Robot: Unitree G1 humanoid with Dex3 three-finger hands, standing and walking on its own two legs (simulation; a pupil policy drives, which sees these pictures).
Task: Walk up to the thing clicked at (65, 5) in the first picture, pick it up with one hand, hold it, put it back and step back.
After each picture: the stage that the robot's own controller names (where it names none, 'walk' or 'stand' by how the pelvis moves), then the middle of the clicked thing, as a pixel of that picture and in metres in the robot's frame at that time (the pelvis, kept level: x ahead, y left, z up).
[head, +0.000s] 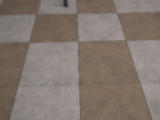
stand; out of the picture +2.16 +0.25 -0.65
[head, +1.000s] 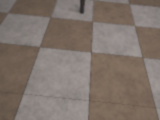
walk; (82, 4) +2.00 +0.09 -0.63
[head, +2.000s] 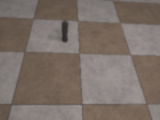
walk; (64, 32) +1.35 +0.14 -0.63
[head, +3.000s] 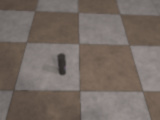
walk; (62, 65) +0.87 +0.17 -0.64
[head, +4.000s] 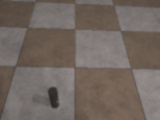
walk; (54, 98) +0.56 +0.20 -0.64
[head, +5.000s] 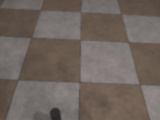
stand; (56, 119) +0.42 +0.17 -0.64
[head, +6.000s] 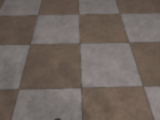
stand; out of the picture +0.35 +0.18 -0.65
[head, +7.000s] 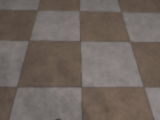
stand; out of the picture +0.32 +0.15 -0.65
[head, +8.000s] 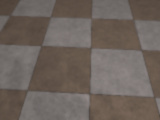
stand; out of the picture +0.32 +0.14 -0.66
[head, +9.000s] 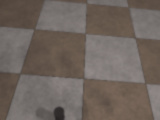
stand; (59, 117) +0.38 +0.12 -0.63
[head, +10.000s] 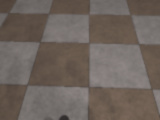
stand; out of the picture +0.37 +0.15 -0.65
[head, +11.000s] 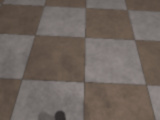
stand; out of the picture +0.37 +0.15 -0.65
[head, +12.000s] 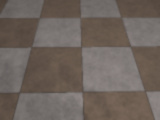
stand; out of the picture +0.33 +0.16 -0.66
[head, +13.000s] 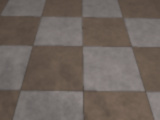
stand; out of the picture +0.34 +0.15 -0.66
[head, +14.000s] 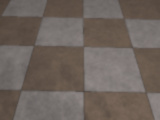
stand; out of the picture +0.34 +0.15 -0.66
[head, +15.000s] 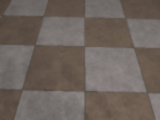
go down; out of the picture +0.34 +0.15 -0.66
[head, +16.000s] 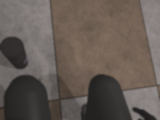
go down; (17, 56) +0.41 +0.22 -0.25
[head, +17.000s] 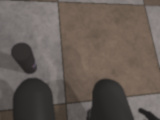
approach; (26, 61) +0.42 +0.22 -0.26
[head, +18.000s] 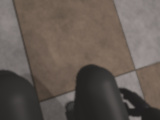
close in; out of the picture +0.38 +0.27 -0.16
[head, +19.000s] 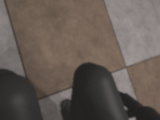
close; out of the picture +0.39 +0.27 -0.15
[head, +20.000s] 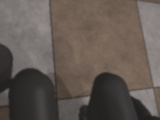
lift; out of the picture +0.30 +0.27 -0.09
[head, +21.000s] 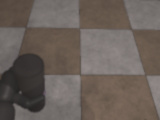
lift; (33, 88) +0.30 +0.16 +0.05
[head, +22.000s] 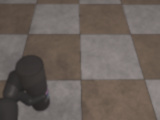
hold; (36, 87) +0.31 +0.16 +0.02
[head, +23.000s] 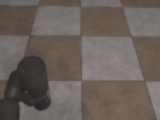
hold; (37, 87) +0.31 +0.16 +0.03
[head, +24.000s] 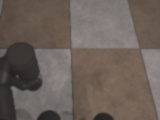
crouch; (28, 71) +0.37 +0.18 -0.03
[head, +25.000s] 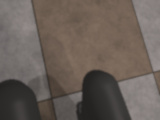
lower; out of the picture +0.46 +0.26 -0.09
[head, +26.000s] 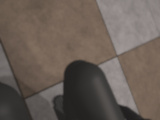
lower; out of the picture +0.44 +0.30 -0.16
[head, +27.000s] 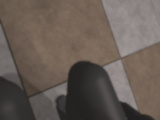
lower; out of the picture +0.43 +0.30 -0.16
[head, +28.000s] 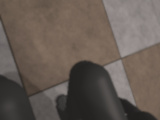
lower; out of the picture +0.42 +0.30 -0.17
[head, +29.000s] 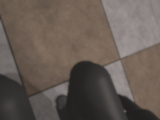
lower; out of the picture +0.41 +0.30 -0.16
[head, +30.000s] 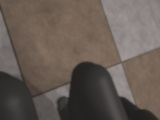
open; out of the picture +0.41 +0.28 -0.16
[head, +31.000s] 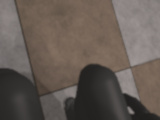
stand; out of the picture +0.40 +0.27 -0.17
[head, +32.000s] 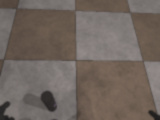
stand; (49, 102) +0.39 +0.18 -0.52
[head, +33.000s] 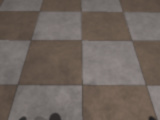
stand; out of the picture +0.38 +0.17 -0.59
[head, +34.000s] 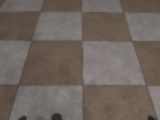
stand; out of the picture +0.38 +0.17 -0.60
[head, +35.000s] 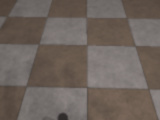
stand; out of the picture +0.41 +0.15 -0.65
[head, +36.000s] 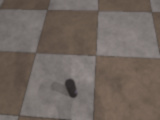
walk; (71, 89) +0.50 +0.15 -0.63
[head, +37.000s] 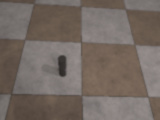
walk; (62, 66) +0.76 +0.11 -0.64
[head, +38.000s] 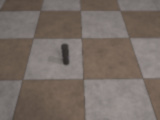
stand; (65, 55) +1.03 +0.21 -0.64
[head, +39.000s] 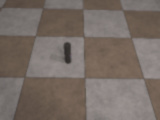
stand; (67, 53) +1.04 +0.16 -0.65
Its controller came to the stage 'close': yes
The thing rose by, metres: 0.67
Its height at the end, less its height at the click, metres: +0.00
